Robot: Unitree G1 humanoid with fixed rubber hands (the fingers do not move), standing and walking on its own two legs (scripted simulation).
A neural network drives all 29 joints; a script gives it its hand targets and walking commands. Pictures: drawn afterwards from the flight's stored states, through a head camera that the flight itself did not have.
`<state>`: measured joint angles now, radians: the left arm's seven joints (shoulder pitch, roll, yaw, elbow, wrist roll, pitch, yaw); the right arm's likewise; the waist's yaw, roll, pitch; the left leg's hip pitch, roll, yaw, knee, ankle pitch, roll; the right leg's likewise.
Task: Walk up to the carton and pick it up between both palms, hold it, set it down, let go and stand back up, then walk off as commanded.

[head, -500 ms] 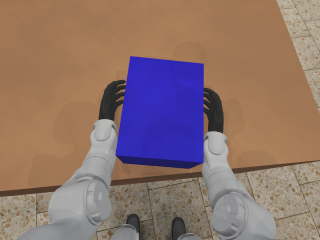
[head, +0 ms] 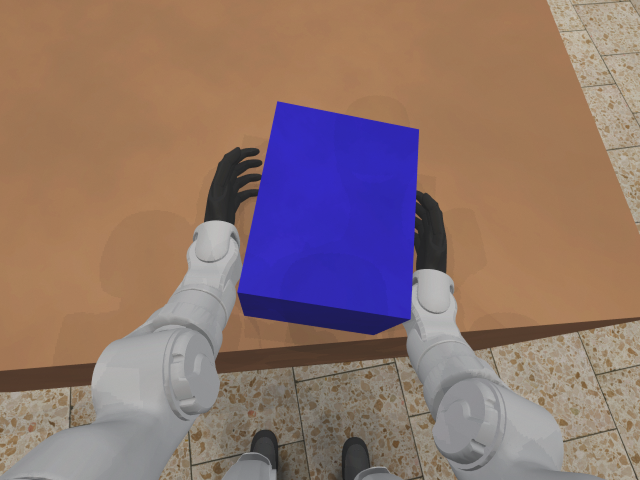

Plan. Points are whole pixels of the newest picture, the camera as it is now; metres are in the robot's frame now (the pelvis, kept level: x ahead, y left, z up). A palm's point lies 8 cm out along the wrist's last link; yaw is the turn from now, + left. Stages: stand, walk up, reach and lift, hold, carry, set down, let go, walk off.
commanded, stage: set down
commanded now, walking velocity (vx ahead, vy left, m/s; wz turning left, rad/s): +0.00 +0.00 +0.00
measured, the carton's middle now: (328, 225) +0.42 +0.02 -0.04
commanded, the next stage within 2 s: none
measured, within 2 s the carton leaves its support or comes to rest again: rests again in 0.56 s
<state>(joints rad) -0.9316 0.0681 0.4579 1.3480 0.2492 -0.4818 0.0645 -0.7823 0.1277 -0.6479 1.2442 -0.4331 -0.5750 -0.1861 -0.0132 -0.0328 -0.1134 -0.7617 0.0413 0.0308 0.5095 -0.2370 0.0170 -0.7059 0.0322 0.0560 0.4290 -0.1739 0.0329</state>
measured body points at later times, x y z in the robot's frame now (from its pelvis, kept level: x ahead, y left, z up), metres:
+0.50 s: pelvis -0.02 +0.00 +0.00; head +0.13 +0.05 +0.42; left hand +0.44 +0.17 -0.02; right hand +0.40 -0.10 -0.03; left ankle -0.03 +0.10 -0.73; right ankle -0.04 -0.15 -0.73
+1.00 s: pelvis -0.08 -0.01 -0.01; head +0.04 +0.02 +0.43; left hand +0.34 +0.17 -0.04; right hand +0.33 -0.13 -0.01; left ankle -0.03 +0.10 -0.73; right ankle -0.04 -0.15 -0.73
